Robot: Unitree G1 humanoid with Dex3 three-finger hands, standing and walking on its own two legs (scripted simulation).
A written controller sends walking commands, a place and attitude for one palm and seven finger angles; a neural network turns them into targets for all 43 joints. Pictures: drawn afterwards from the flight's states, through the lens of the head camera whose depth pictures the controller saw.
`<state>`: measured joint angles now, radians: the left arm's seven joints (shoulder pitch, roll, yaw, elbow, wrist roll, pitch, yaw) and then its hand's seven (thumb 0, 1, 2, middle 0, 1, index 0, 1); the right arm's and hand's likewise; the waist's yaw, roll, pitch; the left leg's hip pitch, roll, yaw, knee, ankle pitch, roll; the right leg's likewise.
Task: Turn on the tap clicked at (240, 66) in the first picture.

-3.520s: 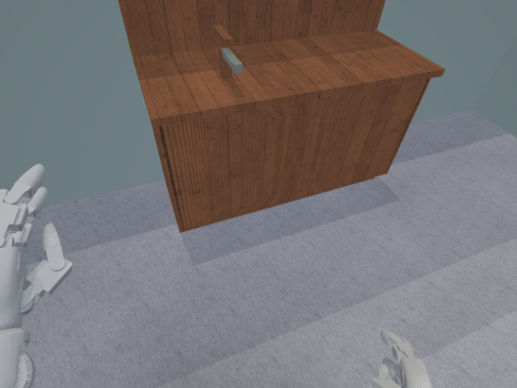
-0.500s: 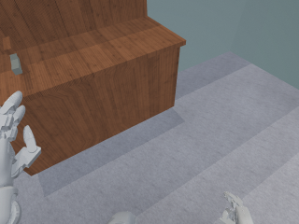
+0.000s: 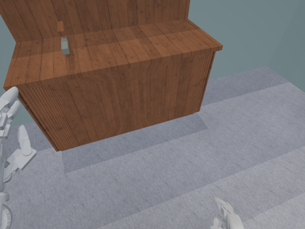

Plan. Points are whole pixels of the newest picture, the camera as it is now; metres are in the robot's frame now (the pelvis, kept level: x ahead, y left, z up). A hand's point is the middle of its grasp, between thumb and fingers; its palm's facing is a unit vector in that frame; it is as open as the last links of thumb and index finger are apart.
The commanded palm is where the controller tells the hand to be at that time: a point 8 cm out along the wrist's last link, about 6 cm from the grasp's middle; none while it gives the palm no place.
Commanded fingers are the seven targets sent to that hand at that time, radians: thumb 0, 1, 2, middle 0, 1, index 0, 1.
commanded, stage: take the last steps up to it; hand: left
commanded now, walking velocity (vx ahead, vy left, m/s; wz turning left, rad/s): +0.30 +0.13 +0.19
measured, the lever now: (65, 50) +0.84 +0.49 +0.04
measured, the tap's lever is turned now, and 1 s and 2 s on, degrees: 0 0 0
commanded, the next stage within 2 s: none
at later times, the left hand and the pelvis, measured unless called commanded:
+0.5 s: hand (3, 152) +0.20 +0.29 +0.19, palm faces +0.51 -0.77 -0.37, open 7.4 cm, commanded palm +0.14 +0.32 +0.18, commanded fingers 0.00 0.90 0.90 -0.20 -0.30 -0.20 -0.30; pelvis +0.00 +0.03 -0.01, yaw +4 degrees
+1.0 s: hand (23, 122) +0.27 +0.30 +0.18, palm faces +0.47 -0.78 -0.41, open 7.4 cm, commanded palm +0.22 +0.34 +0.18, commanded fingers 0.00 0.90 0.90 -0.20 -0.30 -0.20 -0.30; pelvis +0.08 +0.05 +0.01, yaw +5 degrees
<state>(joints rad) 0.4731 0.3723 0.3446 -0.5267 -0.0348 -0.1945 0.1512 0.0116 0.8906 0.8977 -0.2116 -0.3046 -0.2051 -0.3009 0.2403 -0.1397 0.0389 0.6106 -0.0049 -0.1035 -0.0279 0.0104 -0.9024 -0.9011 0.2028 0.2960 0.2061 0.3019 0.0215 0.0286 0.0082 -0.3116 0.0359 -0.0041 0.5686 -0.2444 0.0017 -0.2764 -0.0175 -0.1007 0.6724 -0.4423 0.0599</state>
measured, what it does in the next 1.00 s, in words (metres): steps on the spot: right foot, then left foot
